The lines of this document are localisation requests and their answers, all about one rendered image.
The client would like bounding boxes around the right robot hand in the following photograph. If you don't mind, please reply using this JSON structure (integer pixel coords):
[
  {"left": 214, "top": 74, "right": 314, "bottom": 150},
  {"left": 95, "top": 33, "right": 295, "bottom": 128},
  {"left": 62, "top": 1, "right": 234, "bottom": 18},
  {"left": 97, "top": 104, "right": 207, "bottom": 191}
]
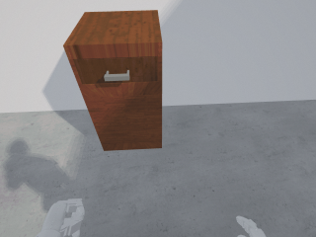
[{"left": 236, "top": 215, "right": 267, "bottom": 237}]

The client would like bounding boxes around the drawer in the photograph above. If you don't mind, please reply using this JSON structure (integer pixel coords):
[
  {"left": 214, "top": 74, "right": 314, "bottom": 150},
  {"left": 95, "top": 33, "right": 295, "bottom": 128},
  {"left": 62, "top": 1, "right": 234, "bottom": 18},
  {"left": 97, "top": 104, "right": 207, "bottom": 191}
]
[{"left": 74, "top": 56, "right": 158, "bottom": 84}]

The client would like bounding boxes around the handle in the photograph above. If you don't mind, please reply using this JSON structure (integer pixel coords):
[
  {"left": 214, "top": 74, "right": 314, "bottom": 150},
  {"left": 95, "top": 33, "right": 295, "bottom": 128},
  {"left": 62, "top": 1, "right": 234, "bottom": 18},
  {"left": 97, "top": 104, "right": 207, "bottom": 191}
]
[{"left": 104, "top": 70, "right": 130, "bottom": 82}]

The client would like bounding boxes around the cabinet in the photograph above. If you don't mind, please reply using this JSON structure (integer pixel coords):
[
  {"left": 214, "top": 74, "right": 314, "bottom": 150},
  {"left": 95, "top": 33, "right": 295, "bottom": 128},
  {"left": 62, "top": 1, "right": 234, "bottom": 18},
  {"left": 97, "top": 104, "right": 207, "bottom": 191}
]
[{"left": 63, "top": 10, "right": 163, "bottom": 151}]

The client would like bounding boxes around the left robot hand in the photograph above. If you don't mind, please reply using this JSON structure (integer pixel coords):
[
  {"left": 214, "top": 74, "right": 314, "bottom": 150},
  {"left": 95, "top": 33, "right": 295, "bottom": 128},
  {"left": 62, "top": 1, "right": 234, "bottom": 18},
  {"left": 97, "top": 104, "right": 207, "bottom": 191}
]
[{"left": 40, "top": 198, "right": 85, "bottom": 237}]

